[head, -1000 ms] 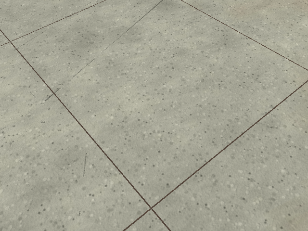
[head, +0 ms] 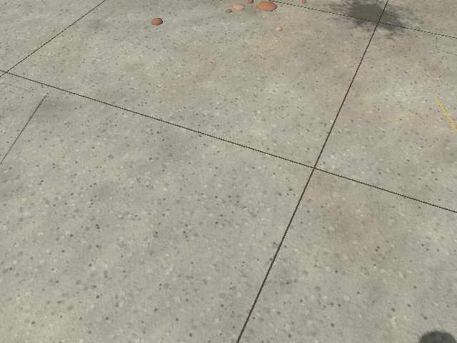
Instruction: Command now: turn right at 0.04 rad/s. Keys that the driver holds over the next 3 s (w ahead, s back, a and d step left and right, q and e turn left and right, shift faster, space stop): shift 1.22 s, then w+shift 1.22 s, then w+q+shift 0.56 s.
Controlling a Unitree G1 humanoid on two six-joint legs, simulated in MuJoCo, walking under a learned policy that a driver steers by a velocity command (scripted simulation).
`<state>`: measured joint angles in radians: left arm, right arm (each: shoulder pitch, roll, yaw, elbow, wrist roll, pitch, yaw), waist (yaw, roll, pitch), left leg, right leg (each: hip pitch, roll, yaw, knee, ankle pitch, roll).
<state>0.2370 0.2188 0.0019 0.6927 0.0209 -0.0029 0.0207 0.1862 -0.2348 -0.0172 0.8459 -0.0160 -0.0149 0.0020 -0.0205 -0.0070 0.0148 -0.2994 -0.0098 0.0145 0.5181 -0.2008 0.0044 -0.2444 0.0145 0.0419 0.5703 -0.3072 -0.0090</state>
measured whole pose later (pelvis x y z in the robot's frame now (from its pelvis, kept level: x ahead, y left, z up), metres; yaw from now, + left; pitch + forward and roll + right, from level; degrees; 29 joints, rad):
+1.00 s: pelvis +0.03 -0.01 +0.01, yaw +1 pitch -1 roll +0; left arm 0.28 0.20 0.02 0.98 0.00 -0.02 0.03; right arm 0.17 -0.22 -0.04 1.12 0.00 0.02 -0.05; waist -0.02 0.01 0.03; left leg -0.23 0.01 -0.02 0.46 -0.22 -0.02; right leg -0.14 0.04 0.01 0.46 -0.29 -0.03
